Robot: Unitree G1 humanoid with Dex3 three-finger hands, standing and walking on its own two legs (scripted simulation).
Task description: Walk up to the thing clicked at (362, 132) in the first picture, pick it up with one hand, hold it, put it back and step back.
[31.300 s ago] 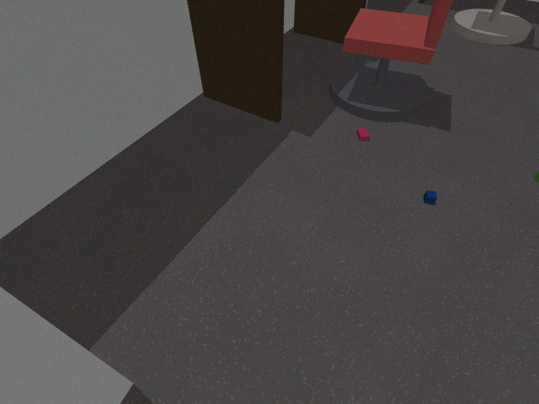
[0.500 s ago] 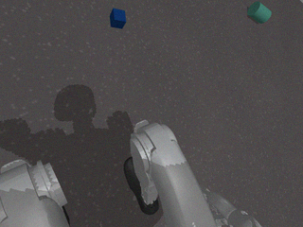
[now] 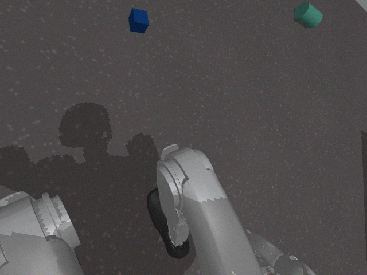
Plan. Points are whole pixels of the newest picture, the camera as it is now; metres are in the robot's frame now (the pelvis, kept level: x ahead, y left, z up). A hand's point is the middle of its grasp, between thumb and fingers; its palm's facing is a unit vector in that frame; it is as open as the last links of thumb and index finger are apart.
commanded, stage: open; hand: left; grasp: from above
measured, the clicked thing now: out of the picture +0.44 +0.34 -0.28
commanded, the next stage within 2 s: withdraw in 0.66 s
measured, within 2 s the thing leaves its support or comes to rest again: neither
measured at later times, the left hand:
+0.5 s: hand out of the picture +0.42 +0.36 -0.24, palm faces -0.45 -0.15 -0.88, open 12.1 cm
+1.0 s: hand out of the picture +0.44 +0.36 -0.21, palm faces -0.30 -0.13 -0.95, open 13.5 cm
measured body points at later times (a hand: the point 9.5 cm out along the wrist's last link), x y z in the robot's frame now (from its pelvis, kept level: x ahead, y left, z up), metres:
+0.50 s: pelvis +0.00 +0.00 +0.00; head +0.26 +0.14 +0.34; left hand +0.44 +0.36 -0.19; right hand +0.08 -0.25 -0.06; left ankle +0.06 +0.14 -0.26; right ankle +0.11 -0.13 -0.26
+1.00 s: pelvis +0.00 +0.00 +0.00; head +0.25 +0.15 +0.35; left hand +0.45 +0.36 -0.16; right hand +0.08 -0.25 -0.05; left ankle +0.06 +0.14 -0.26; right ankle +0.11 -0.13 -0.26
